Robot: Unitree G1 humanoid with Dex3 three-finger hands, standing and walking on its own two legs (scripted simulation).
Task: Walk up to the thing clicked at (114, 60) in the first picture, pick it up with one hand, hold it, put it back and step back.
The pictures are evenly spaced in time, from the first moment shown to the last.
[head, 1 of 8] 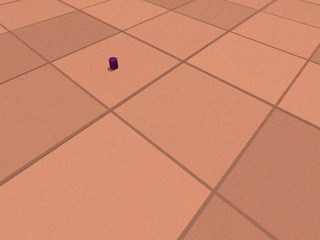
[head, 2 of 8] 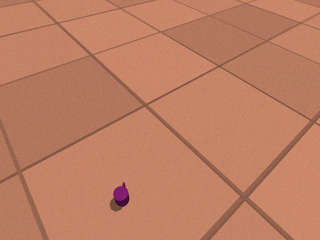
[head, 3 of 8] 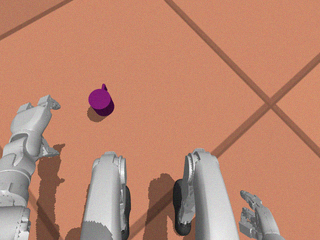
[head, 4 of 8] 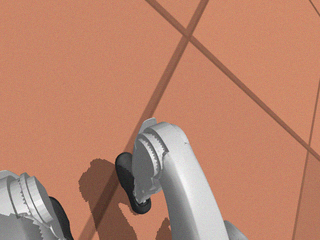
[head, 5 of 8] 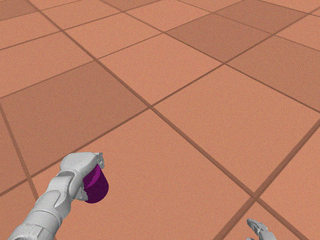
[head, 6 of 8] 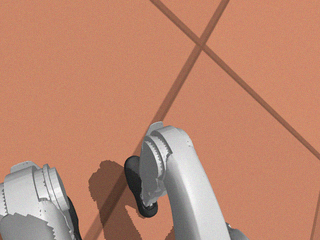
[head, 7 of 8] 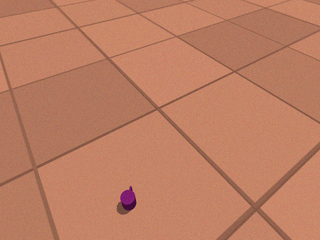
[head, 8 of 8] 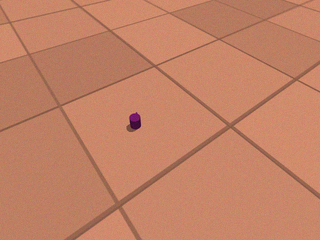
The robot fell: no
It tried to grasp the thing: yes
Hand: left
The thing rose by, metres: 0.64
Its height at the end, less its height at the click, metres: +0.00
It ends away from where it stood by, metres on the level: 0.01
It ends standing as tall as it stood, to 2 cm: yes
